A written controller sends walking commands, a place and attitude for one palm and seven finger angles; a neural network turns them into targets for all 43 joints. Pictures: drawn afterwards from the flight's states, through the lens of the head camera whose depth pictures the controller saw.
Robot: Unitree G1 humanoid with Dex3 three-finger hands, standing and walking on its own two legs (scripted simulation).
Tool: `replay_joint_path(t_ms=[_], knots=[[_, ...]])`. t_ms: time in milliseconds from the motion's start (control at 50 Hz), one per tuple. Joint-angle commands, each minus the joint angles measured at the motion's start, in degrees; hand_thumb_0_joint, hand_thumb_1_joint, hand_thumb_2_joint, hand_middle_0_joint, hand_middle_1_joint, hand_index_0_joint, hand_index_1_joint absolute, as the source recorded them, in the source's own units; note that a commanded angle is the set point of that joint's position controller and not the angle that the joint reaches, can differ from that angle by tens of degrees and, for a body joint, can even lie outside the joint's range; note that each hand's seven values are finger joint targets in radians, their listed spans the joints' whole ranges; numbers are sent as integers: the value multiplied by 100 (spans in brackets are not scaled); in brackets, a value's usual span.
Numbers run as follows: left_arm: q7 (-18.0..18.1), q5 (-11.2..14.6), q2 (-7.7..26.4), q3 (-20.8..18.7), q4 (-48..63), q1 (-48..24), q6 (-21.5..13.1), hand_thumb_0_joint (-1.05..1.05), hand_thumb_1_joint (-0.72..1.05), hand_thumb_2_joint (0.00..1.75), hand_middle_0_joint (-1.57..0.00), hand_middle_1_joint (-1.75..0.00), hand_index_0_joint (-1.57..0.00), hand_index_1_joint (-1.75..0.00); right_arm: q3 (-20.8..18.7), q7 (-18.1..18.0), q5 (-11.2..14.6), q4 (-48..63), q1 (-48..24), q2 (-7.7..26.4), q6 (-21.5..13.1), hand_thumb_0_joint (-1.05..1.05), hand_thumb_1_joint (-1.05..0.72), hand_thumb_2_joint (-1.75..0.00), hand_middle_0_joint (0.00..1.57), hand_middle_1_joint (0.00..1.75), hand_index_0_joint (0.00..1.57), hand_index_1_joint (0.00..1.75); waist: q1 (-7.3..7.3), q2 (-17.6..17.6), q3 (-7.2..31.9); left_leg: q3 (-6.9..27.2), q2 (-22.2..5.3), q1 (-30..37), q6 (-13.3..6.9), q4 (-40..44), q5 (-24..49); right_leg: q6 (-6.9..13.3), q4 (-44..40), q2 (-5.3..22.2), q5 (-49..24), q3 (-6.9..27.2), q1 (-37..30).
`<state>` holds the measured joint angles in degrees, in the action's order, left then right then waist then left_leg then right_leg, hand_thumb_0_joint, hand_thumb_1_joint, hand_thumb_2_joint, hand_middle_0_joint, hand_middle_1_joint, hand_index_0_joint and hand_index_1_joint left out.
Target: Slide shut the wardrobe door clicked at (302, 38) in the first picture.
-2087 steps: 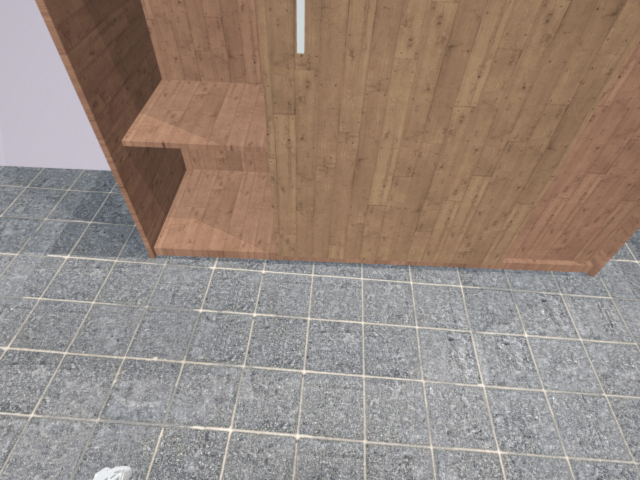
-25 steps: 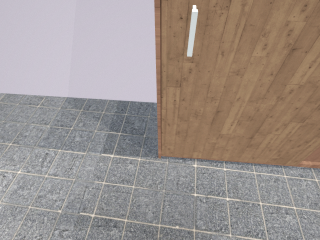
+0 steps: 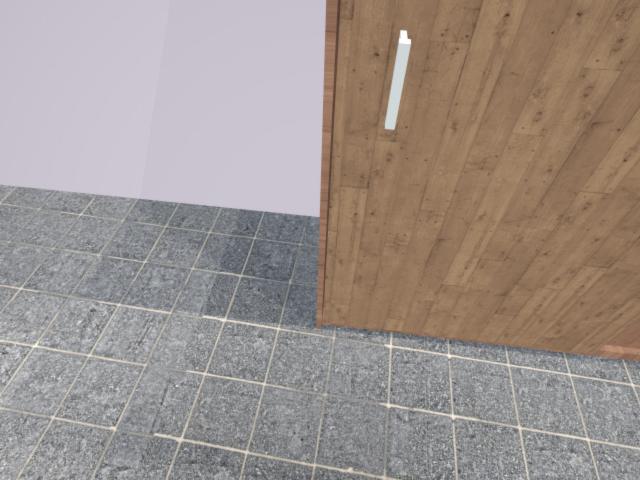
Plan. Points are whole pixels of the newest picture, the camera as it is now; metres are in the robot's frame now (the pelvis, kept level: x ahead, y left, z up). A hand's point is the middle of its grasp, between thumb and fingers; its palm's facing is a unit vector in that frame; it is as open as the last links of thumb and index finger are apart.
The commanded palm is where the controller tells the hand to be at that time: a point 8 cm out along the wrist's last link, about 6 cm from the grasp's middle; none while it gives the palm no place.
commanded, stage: let the arm hang, fingers relaxed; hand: right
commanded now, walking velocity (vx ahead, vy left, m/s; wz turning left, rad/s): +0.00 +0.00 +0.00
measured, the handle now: (396, 81) +0.69 -0.07 +0.17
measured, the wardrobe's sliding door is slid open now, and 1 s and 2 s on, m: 0.00 0.00 0.00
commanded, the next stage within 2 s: look to check the result in 0.08 s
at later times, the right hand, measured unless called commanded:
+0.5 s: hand out of the picture +0.10 -0.24 -0.15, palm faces -0.03 +0.94 -0.35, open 7.4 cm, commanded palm none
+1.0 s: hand out of the picture +0.13 -0.21 -0.15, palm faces -0.04 +0.95 -0.32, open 7.4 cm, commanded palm none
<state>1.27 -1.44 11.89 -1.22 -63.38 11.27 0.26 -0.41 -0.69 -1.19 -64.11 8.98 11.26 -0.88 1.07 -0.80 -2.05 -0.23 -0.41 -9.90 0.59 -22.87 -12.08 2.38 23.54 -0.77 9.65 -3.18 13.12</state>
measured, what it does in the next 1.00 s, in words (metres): shifts its weight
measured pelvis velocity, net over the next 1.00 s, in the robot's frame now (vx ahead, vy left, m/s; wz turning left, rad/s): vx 0.04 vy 0.03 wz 0.01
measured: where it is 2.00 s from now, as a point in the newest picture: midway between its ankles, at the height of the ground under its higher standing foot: outside the picture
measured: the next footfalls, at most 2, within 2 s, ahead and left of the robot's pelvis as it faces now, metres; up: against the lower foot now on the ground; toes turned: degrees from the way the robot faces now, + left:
none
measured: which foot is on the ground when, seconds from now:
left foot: down 0.00-1.00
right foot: down 0.00-1.00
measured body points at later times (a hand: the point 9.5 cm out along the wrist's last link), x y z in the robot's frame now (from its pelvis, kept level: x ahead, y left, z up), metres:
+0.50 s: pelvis +0.02 +0.01 +0.01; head +0.04 +0.02 +0.45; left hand +0.11 +0.31 -0.13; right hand +0.10 -0.29 -0.13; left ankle +0.00 +0.13 -0.74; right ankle +0.03 -0.09 -0.74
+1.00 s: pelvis +0.04 +0.03 +0.01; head +0.06 +0.03 +0.46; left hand +0.12 +0.32 -0.14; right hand +0.13 -0.26 -0.13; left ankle +0.00 +0.13 -0.74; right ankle +0.03 -0.09 -0.74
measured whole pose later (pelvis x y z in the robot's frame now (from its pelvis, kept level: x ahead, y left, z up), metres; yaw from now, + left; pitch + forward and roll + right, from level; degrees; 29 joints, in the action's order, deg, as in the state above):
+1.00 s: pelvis +0.04 +0.03 +0.01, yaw +0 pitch -1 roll +0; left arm 0.9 -1.0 18.5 -0.1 -64.6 5.5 0.1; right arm -0.3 -0.2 -0.7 -64.9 5.2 17.5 -1.3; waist 1.0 -0.8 -2.8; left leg -0.2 1.3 -3.0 -1.4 -16.4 -12.5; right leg 0.0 17.4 0.7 10.3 -2.9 6.2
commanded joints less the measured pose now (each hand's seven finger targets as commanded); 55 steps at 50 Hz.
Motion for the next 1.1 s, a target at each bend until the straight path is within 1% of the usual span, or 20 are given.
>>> replay_joint_path(t_ms=[0,20,60,120,240,280,420,440,520,540,580,640,680,740,760,860,940,1000,1040,1080], knots=[[31,32,1026,-171,212,-54,-146,0,90,90,-20,-30,-20,-30,-232,-52,23,227,51,1109,-71,0,-90,-90,20,30,20,30,-47,-17,146,446,-549,-122,-290,514,370,6,-570,751,-340,830,-361],[31,32,1081,-178,206,-131,-146,0,90,90,-20,-30,-20,-30,-238,-46,25,217,4,1154,-73,0,-90,-90,20,30,20,30,-47,-48,164,460,-560,-110,-290,551,353,-2,-575,742,-321,828,-408],[22,39,1180,-183,218,-212,-151,0,90,90,-20,-30,-20,-30,-248,-41,25,238,-114,1254,-86,0,-90,-90,20,30,20,30,-33,49,176,466,-568,-60,-294,585,422,-11,-596,763,-427,836,-450],[15,39,1332,-180,207,-372,-151,0,90,90,-20,-30,-20,-30,-249,-22,29,227,-208,1373,-84,0,-90,-90,20,30,20,30,-43,-45,180,479,-584,-43,-289,657,325,-19,-675,780,-318,850,-516],[-2,61,1585,-175,221,-569,-159,0,90,90,-20,-30,-20,-30,-250,-10,38,233,-358,1616,-114,0,-90,-90,20,30,20,30,-35,31,441,507,-644,167,-285,719,728,-33,-625,815,-774,847,-770],[-4,58,1646,-168,213,-628,-160,0,90,90,-20,-30,-20,-30,-243,-8,48,222,-431,1676,-121,0,-90,-90,20,30,20,30,-24,115,432,501,-673,188,-282,745,892,-45,-626,823,-880,825,-835],[-24,63,1831,-148,215,-800,-152,0,90,90,-20,-30,-20,-30,-222,4,54,207,-556,1852,-115,0,-90,-90,20,30,20,30,-20,58,415,534,-687,247,-272,827,900,-71,-711,846,-891,817,-913],[-30,72,1842,-143,226,-797,-144,0,90,90,-20,-30,-20,-30,-227,-1,50,212,-535,1880,-122,0,-90,-90,20,30,20,30,-30,141,437,526,-695,271,-266,846,950,-68,-689,845,-932,817,-929],[-31,64,1884,-130,212,-859,-150,0,90,90,-20,-30,-20,-30,-209,4,57,216,-600,1910,-117,0,-90,-90,20,30,20,30,-20,56,405,535,-705,293,-270,853,1028,-83,-730,851,-973,789,-963],[-30,70,1880,-134,232,-859,-144,0,90,90,-20,-30,-20,-30,-218,-2,50,217,-559,1918,-125,0,-90,-90,20,30,20,30,-30,155,451,539,-698,301,-266,856,1115,-75,-688,850,-1055,801,-1022],[-28,64,1901,-123,226,-869,-149,0,90,90,-20,-30,-20,-30,-207,0,59,221,-601,1912,-122,0,-90,-90,20,30,20,30,-20,134,450,531,-707,318,-269,854,1133,-85,-712,861,-1050,780,-1030],[-16,68,1892,-121,247,-849,-163,0,90,90,-20,-30,-20,-30,-227,-14,54,244,-554,1908,-135,0,-90,-90,20,30,20,30,-31,83,610,530,-712,447,-275,794,1453,-83,-641,873,-1384,750,-1140],[-10,67,1881,-117,237,-849,-164,0,90,90,-20,-30,-20,-30,-223,-16,62,244,-598,1910,-127,0,-90,-90,20,30,20,30,-21,33,538,512,-711,452,-276,779,1464,-101,-675,876,-1393,744,-1101],[-1,73,1866,-113,237,-824,-167,0,90,90,-20,-30,-20,-30,-236,-24,56,255,-544,1900,-135,0,-90,-90,20,30,20,30,-34,127,601,510,-707,507,-280,769,1608,-97,-646,880,-1516,743,-1157],[1,71,1855,-117,230,-848,-164,0,90,90,-20,-30,-20,-30,-234,-26,60,250,-578,1885,-130,0,-90,-90,20,30,20,30,-28,93,499,500,-718,464,-274,778,1610,-104,-652,879,-1496,724,-1129],[6,68,1822,-117,214,-820,-157,0,90,90,-20,-30,-20,-30,-241,-31,60,262,-548,1864,-132,0,-90,-90,20,30,20,30,-26,67,466,541,-716,466,-280,825,1603,-116,-661,873,-1366,690,-1140],[15,75,1809,-117,218,-753,-156,0,90,90,-20,-30,-20,-30,-253,-40,61,269,-508,1850,-143,0,-90,-90,20,30,20,30,-31,117,529,553,-697,548,-283,808,1759,-118,-644,876,-1424,671,-1153],[20,68,1791,-122,193,-752,-152,0,90,90,-20,-30,-20,-30,-251,-41,68,263,-521,1843,-142,0,-90,-90,20,30,20,30,-26,157,445,550,-707,525,-279,829,1796,-132,-659,878,-1351,646,-1129],[23,75,1781,-128,204,-710,-154,0,90,90,-20,-30,-20,-30,-258,-51,65,273,-482,1841,-150,0,-90,-90,20,30,20,30,-28,162,544,553,-699,592,-279,809,1929,-127,-618,871,-1440,636,-1176],[26,69,1774,-121,185,-708,-154,0,90,90,-20,-30,-20,-30,-255,-53,72,272,-484,1844,-148,0,-90,-90,20,30,20,30,-26,104,535,554,-721,611,-281,798,1993,-131,-613,879,-1465,621,-1170]])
